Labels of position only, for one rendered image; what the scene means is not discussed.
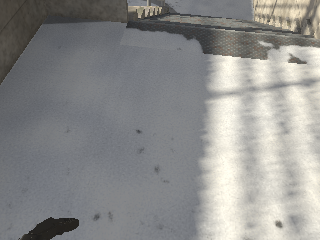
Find robot left hand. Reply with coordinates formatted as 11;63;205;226
19;217;80;240

